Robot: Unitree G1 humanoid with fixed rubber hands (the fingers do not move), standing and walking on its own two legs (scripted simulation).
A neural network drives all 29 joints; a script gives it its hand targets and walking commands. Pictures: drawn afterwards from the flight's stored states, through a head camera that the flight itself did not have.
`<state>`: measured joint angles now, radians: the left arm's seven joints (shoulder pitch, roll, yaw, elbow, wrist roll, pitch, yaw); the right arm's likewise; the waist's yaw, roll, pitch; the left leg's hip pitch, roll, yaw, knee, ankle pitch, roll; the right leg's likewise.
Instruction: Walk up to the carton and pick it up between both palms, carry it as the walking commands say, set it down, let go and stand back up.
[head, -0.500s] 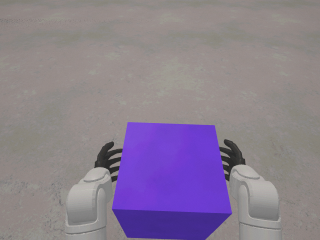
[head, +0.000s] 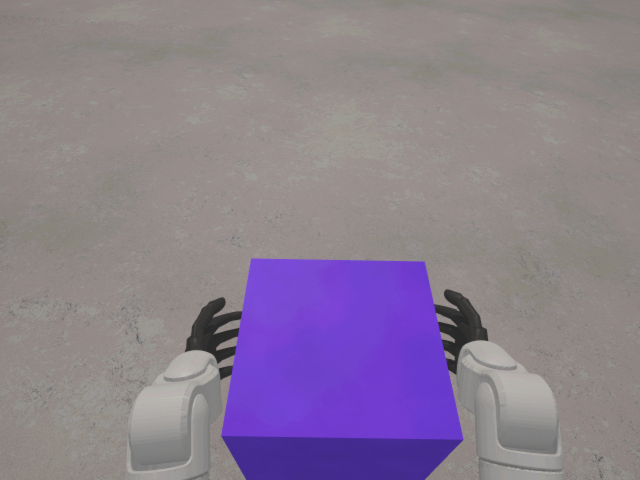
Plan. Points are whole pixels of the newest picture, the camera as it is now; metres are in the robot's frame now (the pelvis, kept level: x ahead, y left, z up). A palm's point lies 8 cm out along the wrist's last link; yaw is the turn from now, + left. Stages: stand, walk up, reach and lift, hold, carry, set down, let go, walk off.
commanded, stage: carry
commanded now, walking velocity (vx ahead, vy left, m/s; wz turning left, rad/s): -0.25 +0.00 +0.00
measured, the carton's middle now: (334, 382) +0.27 +0.01 +0.00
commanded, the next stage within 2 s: none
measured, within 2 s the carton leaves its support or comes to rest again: neither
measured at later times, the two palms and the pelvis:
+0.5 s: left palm out of the picture +0.07 +0.15 +0.07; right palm out of the picture +0.06 -0.15 +0.08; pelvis -0.20 +0.02 -0.01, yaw -1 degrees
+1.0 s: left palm out of the picture -0.13 +0.14 +0.08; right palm out of the picture -0.15 -0.15 +0.08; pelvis -0.40 +0.02 +0.00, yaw -3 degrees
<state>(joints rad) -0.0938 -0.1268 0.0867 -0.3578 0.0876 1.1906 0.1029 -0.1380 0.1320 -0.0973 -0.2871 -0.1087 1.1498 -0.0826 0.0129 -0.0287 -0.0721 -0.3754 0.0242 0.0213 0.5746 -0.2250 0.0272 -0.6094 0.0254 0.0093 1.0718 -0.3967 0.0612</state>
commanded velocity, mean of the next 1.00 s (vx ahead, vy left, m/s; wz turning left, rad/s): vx -0.25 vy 0.00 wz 0.00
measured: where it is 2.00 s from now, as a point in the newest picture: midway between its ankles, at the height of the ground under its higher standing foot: outside the picture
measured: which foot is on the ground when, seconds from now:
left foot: down 0.00-0.20, up 0.22-0.44, down 0.46-0.82, up 0.84-1.00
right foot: up 0.00-0.14, down 0.16-0.48, up 0.50-0.78, down 0.80-1.00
